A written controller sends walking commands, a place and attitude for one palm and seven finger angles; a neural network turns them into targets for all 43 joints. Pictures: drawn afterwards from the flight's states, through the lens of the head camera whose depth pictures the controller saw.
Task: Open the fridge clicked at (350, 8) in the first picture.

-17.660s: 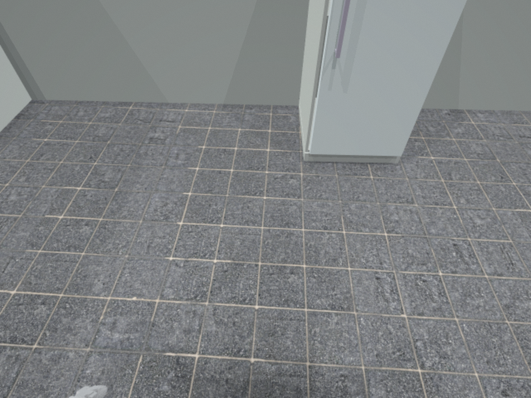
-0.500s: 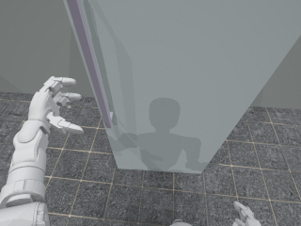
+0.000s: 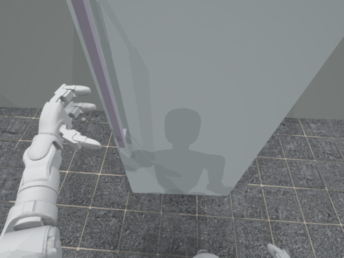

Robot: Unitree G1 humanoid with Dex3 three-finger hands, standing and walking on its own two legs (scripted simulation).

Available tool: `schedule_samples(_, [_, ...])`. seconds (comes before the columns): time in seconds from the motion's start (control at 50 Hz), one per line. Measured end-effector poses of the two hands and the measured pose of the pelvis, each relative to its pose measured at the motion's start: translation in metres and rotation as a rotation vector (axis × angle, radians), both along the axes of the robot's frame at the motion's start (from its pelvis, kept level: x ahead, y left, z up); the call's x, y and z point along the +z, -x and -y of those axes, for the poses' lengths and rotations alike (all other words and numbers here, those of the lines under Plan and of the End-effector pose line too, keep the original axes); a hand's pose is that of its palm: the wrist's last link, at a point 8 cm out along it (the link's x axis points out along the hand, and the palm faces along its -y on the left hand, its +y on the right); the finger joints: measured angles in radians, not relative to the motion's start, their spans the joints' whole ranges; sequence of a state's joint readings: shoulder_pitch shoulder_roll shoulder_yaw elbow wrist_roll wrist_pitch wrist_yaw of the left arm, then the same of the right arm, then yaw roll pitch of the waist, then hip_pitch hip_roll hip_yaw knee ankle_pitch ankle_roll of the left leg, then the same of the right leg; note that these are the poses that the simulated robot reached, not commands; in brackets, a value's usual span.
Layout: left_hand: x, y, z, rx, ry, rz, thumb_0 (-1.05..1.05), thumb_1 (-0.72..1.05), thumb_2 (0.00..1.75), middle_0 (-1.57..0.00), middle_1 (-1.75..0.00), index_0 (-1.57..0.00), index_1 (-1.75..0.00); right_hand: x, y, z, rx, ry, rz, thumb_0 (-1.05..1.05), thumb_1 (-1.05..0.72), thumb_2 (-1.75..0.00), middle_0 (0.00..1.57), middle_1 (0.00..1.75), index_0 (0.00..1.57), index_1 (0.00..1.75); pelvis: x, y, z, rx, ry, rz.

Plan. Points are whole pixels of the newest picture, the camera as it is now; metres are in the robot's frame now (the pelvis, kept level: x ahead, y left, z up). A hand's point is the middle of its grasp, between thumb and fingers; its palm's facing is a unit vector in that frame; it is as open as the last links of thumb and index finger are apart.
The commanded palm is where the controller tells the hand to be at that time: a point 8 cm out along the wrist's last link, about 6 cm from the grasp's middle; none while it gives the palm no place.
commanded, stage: move the hooked fingers beside the handle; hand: left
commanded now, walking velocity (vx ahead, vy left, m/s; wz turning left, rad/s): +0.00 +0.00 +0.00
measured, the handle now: (108, 85) +0.46 +0.15 +0.14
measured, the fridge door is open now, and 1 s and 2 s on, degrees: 0 0 0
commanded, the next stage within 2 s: feel for the door with the fingertips in 0.54 s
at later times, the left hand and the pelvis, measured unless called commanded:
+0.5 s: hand (80, 121) +0.40 +0.22 +0.09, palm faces +0.02 -1.00 -0.03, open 14.0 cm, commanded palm +0.37 +0.26 +0.09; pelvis +0.00 -0.01 +0.00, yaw +1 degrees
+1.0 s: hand (97, 120) +0.40 +0.18 +0.09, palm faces -0.01 -1.00 -0.02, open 14.0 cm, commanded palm +0.37 +0.23 +0.09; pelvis +0.00 -0.01 +0.00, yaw +0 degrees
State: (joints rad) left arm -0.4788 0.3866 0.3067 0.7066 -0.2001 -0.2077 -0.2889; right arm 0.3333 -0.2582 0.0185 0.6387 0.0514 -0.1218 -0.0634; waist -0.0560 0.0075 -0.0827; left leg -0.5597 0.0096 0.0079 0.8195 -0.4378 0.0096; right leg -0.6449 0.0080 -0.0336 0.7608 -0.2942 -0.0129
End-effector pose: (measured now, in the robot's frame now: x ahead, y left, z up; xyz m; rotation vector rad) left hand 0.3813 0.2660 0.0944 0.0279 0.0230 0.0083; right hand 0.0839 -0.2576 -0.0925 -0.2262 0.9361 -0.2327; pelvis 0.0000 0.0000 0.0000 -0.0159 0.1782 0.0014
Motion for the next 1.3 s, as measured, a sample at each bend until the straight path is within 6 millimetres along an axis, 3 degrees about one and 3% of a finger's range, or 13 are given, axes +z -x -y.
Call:
schedule_samples(0.22, [0.001,0.006,0.009,-0.007,-0.002,0.005,-0.02,-0.5,0.3,-0.3,-1.2,-0.3,-1.2,0.002,-0.02,-0.004,0.033,-0.004,0.04,0.01,-0.9,-0.9,0.2,0.3,0.2,0.3,0.001,0.001,0.001,0.013,0.002,0.016])
schedule_samples(0.36, [0.003,0.005,0.005,0.01,0.003,-0.002,-0.02,-0.5,0.3,-0.3,-1.2,-0.3,-1.2,0.006,-0.028,-0.004,0.041,-0.007,0.069,0.01,-0.9,-0.9,0.2,0.3,0.2,0.3,0.001,0.002,0.004,0.009,-0.003,0.018])
schedule_samples(0.52, [0.002,0.008,-0.005,0.01,0.0,-0.005,-0.02,-0.5,0.3,-0.3,-1.2,-0.3,-1.2,0.003,-0.023,0.003,0.046,0.006,0.049,0.01,-0.9,-0.9,0.2,0.3,0.2,0.3,0.0,0.003,0.006,0.016,-0.002,0.012])
schedule_samples(0.88, [-0.005,-0.004,0.023,-0.012,0.015,-0.009,-0.02,-0.5,0.3,-0.3,-1.2,-0.3,-1.2,-0.001,-0.009,0.003,0.015,-0.009,0.018,0.01,-0.9,-0.9,0.2,0.3,0.2,0.3,-0.001,0.001,0.006,0.006,-0.004,0.001])
schedule_samples(1.1, [-0.002,0.002,0.037,-0.016,0.009,0.009,-0.02,-0.5,0.3,-0.3,-1.2,-0.3,-1.2,0.0,-0.015,-0.002,0.02,-0.024,0.031,0.01,-0.9,-0.9,0.2,0.3,0.2,0.3,0.002,-0.002,0.005,0.005,-0.003,0.014])
schedule_samples(1.3, [0.001,-0.001,0.033,0.001,-0.001,0.008,-0.02,-0.5,0.3,-0.3,-1.2,-0.3,-1.2,0.003,-0.023,-0.001,0.038,-0.012,0.052,0.01,-0.9,-0.9,0.2,0.3,0.2,0.3,0.002,0.002,0.006,0.016,-0.003,0.022])
